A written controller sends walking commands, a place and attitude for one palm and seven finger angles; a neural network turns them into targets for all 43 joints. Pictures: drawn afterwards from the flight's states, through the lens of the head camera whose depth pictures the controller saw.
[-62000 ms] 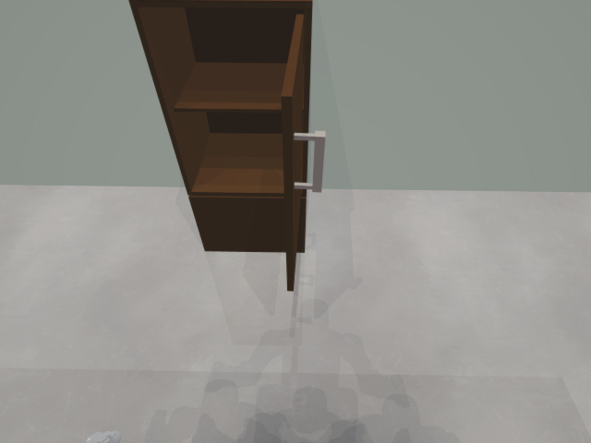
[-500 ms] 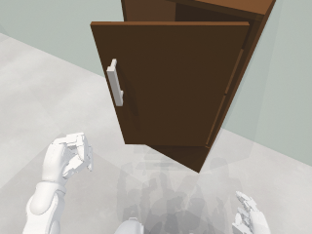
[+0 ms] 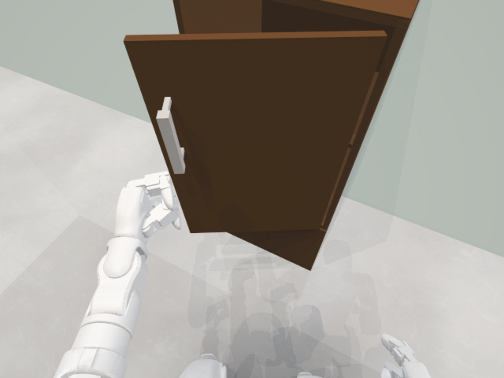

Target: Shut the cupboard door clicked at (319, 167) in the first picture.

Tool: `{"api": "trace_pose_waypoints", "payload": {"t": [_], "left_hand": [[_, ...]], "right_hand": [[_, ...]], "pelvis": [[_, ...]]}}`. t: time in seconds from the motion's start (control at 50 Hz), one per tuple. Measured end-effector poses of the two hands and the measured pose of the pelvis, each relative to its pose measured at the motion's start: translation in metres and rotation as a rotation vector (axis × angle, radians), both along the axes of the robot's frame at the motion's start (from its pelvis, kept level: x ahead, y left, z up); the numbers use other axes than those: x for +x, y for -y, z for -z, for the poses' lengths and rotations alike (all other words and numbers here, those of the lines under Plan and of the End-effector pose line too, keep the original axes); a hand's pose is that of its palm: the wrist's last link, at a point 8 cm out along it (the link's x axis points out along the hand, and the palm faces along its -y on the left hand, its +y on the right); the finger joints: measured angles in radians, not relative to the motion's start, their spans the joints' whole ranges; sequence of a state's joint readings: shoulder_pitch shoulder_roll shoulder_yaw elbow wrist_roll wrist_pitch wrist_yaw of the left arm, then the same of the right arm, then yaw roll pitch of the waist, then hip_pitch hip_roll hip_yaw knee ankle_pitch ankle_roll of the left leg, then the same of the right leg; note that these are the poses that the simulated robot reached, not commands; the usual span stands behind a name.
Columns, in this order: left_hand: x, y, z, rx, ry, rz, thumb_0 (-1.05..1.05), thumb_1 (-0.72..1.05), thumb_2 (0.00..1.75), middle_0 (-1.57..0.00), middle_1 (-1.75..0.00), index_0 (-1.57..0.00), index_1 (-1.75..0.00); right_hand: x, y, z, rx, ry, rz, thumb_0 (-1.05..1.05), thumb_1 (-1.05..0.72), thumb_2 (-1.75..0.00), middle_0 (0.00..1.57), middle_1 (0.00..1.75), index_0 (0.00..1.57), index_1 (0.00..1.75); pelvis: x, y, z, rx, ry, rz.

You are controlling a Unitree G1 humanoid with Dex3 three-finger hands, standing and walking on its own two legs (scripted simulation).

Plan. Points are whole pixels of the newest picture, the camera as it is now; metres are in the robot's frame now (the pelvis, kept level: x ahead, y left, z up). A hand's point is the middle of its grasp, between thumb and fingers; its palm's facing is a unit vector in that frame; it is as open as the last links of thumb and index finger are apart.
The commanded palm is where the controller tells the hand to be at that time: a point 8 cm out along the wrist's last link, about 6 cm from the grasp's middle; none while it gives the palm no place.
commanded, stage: bring the fist close to the handle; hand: left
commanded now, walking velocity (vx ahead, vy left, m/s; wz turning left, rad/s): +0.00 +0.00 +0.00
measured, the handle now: (173, 137) +0.52 +0.16 +0.07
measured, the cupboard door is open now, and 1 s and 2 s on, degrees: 29 29 14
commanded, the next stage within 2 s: push the door shut along its arc in 0.66 s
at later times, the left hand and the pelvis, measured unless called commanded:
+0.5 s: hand (186, 174) +0.43 +0.13 +0.07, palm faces +0.06 -1.00 -0.04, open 3.1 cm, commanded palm +0.39 +0.17 +0.07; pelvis +0.00 +0.00 +0.00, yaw -1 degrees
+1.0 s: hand (186, 167) +0.44 +0.13 +0.08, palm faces +0.01 -1.00 -0.04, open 3.1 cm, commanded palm +0.42 +0.18 +0.07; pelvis -0.01 -0.01 -0.01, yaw +0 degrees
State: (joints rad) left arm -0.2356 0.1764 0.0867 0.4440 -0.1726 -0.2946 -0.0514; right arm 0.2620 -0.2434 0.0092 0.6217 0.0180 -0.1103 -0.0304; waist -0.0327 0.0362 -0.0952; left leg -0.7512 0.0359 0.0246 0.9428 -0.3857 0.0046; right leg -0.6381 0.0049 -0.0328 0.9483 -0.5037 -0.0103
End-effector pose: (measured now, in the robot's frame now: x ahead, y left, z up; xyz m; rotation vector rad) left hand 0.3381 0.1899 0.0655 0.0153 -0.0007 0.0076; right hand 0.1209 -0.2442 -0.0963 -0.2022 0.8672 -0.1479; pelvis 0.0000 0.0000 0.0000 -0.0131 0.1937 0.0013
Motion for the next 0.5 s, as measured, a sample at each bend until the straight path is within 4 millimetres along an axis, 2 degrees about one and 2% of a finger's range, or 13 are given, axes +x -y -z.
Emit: {"api": "trace_pose_waypoints", "payload": {"t": [0.14, 0.26, 0.34, 0.42, 0.5], "left_hand": [[0.031, 0.002, -0.013, 0.021, 0.045, -0.030, 0.01, 0.90, 0.90, -1.30, -1.50, -1.30, -1.50], [0.050, 0.011, -0.004, 0.012, -0.023, -0.022, 0.01, 0.90, 0.90, -1.30, -1.50, -1.30, -1.50], [0.062, 0.018, -0.004, -0.006, -0.005, -0.034, 0.01, 0.90, 0.90, -1.30, -1.50, -1.30, -1.50], [0.068, 0.017, -0.009, 0.000, 0.036, -0.050, 0.01, 0.90, 0.90, -1.30, -1.50, -1.29, -1.50], [0.065, 0.012, -0.008, 0.029, 0.020, -0.048, 0.01, 0.90, 0.90, -1.30, -1.50, -1.29, -1.50]], "right_hand": [[-0.013, -0.001, 0.006, 0.013, -0.046, 0.015, 0.01, -0.91, -0.90, 0.20, 0.30, 0.21, 0.30], [-0.033, 0.003, 0.011, 0.016, -0.110, 0.041, 0.01, -0.91, -0.90, 0.20, 0.30, 0.21, 0.30], [-0.048, 0.007, 0.014, 0.007, -0.155, 0.060, 0.01, -0.91, -0.90, 0.20, 0.30, 0.21, 0.30], [-0.063, 0.012, 0.016, 0.008, -0.192, 0.085, 0.01, -0.91, -0.90, 0.20, 0.30, 0.21, 0.30], [-0.073, 0.015, 0.018, 0.020, -0.219, 0.104, 0.01, -0.91, -0.90, 0.20, 0.30, 0.20, 0.30]], "pelvis": [[0.000, 0.000, 0.002, -0.003, -0.016, 0.004], [-0.001, 0.000, 0.001, -0.004, -0.028, 0.004], [-0.003, 0.001, 0.003, -0.003, -0.040, 0.009], [-0.002, 0.003, 0.004, 0.003, -0.050, 0.022], [0.000, 0.004, 0.003, 0.004, -0.047, 0.026]]}}
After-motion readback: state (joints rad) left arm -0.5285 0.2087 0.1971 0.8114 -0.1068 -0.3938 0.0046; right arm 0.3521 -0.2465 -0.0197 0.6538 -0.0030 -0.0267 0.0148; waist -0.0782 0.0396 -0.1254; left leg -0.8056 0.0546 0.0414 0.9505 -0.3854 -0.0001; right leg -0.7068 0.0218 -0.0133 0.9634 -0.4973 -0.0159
